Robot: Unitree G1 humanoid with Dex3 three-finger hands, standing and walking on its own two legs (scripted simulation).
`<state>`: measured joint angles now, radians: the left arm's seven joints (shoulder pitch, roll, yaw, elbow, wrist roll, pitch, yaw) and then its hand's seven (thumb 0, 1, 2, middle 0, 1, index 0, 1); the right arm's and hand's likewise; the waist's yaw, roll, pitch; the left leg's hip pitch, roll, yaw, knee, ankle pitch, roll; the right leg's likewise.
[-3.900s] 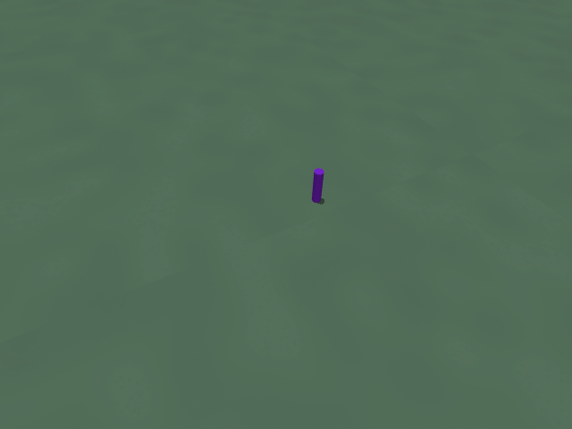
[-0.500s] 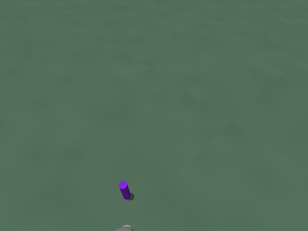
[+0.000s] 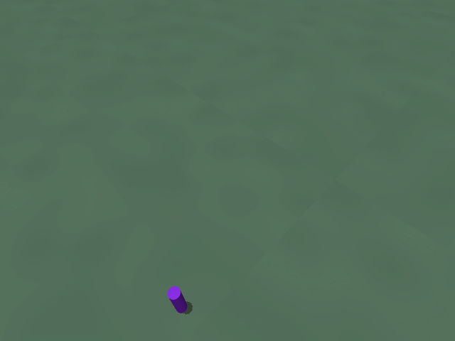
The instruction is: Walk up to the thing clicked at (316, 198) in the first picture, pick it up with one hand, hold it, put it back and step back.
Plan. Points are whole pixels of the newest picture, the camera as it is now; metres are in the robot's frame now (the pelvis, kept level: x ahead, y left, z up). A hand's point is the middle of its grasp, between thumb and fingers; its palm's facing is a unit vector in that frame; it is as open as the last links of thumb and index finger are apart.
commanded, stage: walk up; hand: left
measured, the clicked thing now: (178, 300) +0.38 +0.22 -0.66
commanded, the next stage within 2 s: stand in 1.12 s
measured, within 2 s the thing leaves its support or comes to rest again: neither
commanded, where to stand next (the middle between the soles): +0.06 +0.00 m, yaw +2 degrees
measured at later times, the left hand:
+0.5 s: hand out of the picture +0.12 +0.25 -0.13, palm faces -0.01 -0.95 -0.32, open 7.4 cm
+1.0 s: hand out of the picture +0.10 +0.26 -0.13, palm faces +0.01 -0.95 -0.32, open 7.4 cm
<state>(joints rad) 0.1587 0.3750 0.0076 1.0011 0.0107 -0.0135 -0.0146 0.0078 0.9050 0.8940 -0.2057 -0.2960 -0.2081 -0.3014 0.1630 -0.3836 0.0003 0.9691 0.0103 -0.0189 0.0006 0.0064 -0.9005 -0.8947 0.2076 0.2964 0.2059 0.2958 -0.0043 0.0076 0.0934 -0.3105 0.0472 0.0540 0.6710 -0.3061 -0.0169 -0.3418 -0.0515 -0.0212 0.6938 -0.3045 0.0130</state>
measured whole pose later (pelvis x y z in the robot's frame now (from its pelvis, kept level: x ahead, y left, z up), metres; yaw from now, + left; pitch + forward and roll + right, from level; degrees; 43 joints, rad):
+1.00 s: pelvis +0.03 +0.00 +0.03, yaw +0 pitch -2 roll +0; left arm 0.08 0.34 0.02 1.19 0.01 0.00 -0.02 0.01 0.91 0.89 -0.21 -0.30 -0.21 -0.30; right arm 0.07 -0.35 0.00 1.17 -0.01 -0.02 0.01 0.01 -0.90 -0.89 0.21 0.30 0.21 0.30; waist 0.00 0.00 0.05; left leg -0.12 0.04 0.05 0.32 -0.17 -0.02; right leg -0.13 -0.04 -0.04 0.32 -0.15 0.02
